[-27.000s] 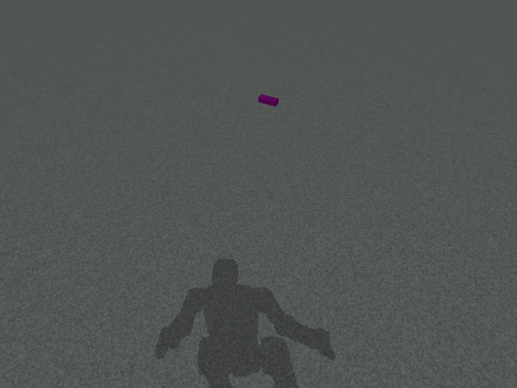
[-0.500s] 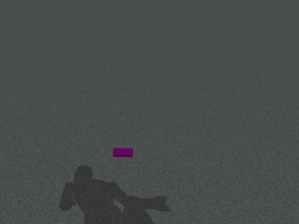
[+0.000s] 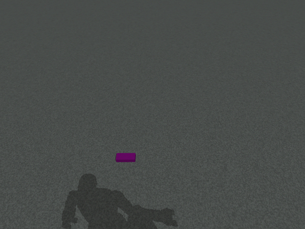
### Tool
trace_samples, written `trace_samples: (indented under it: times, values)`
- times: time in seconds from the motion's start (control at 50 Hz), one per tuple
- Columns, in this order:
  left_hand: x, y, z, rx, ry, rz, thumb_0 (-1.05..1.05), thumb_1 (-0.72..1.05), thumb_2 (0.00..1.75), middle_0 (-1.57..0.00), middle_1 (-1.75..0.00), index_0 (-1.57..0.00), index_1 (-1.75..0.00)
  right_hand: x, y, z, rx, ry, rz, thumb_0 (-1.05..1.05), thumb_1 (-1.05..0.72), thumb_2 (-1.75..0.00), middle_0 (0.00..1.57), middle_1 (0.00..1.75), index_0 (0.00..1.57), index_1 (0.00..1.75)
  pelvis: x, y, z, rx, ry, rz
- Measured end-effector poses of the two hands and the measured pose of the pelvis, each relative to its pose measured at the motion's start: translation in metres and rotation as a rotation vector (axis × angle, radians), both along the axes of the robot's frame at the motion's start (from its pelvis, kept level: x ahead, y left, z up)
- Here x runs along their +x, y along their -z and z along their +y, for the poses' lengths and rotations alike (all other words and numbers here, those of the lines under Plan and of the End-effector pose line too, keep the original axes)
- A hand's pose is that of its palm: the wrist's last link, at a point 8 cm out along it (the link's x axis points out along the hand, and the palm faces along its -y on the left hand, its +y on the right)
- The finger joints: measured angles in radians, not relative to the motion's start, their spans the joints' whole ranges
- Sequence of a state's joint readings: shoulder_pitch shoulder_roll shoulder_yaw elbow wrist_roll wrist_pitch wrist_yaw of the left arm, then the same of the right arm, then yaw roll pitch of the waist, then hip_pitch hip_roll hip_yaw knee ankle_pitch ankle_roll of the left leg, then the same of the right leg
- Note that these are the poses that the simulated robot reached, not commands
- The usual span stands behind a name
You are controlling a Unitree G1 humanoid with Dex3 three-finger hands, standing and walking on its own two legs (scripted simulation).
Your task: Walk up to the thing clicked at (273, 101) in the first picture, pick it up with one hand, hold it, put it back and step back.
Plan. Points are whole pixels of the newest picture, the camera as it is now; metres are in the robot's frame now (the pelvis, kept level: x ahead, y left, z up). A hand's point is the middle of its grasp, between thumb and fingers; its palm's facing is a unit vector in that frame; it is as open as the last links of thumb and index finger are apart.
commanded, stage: stand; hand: left
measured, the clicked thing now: (125, 157) +0.75 +0.24 -0.76
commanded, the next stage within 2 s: walk up in 0.46 s
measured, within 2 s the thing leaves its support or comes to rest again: neither
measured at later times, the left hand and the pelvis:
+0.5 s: hand out of the picture +0.08 +0.25 -0.15, palm faces -0.02 -0.94 -0.34, open 7.3 cm; pelvis +0.01 -0.01 +0.00, yaw +0 degrees
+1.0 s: hand (61, 222) +0.19 +0.30 -0.15, palm faces -0.09 -0.93 -0.35, open 7.4 cm; pelvis +0.13 +0.03 -0.01, yaw -1 degrees
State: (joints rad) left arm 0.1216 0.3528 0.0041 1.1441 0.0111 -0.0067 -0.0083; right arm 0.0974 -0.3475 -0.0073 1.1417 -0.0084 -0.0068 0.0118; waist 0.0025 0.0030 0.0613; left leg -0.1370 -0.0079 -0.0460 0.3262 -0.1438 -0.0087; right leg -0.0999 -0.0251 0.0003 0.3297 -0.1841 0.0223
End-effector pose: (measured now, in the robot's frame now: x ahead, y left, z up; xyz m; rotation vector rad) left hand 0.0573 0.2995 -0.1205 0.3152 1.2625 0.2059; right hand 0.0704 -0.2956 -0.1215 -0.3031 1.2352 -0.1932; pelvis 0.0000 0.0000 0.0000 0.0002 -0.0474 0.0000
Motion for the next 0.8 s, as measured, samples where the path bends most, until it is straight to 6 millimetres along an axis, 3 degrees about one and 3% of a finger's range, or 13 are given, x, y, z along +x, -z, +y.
trace_samples:
  times: [0.2, 0.52, 0.6, 0.7, 0.8]
  values:
    - [0.005, -0.001, -0.005, 0.003, 0.014, -0.010, 0.01, 0.91, 0.90, -0.20, -0.30, -0.21, -0.30, -0.012, 0.003, -0.006, 0.000, 0.013, 0.030, 0.01, -0.90, -0.90, 0.21, 0.30, 0.20, 0.30, 0.001, 0.000, -0.004, -0.001, 0.000, 0.003]
    - [0.022, -0.004, -0.005, -0.009, 0.018, -0.057, 0.01, 0.91, 0.90, -0.20, -0.30, -0.21, -0.30, -0.001, -0.001, -0.010, 0.002, 0.001, -0.002, 0.01, -0.90, -0.90, 0.21, 0.30, 0.20, 0.30, 0.010, 0.001, -0.006, -0.002, 0.002, 0.010]
    - [0.016, -0.003, 0.009, 0.004, -0.009, -0.081, 0.00, 0.91, 0.90, -0.20, -0.30, -0.21, -0.30, 0.009, -0.002, -0.015, -0.023, -0.019, -0.003, 0.01, -0.90, -0.90, 0.21, 0.30, 0.20, 0.30, 0.023, 0.006, -0.001, -0.008, -0.010, 0.011]
    - [0.003, 0.005, 0.040, 0.013, -0.048, -0.014, 0.00, 0.91, 0.90, -0.20, -0.30, -0.21, -0.30, 0.038, -0.010, -0.009, -0.061, -0.043, -0.027, 0.01, -0.91, -0.90, 0.20, 0.30, 0.20, 0.30, 0.045, 0.012, 0.018, -0.027, -0.021, -0.002]
    - [0.023, 0.013, 0.058, 0.017, -0.028, 0.054, 0.01, 0.91, 0.90, -0.20, -0.30, -0.21, -0.30, 0.053, -0.018, 0.003, -0.086, -0.009, -0.084, 0.01, -0.90, -0.90, 0.21, 0.30, 0.20, 0.30, 0.071, 0.014, 0.032, -0.001, -0.003, -0.006]
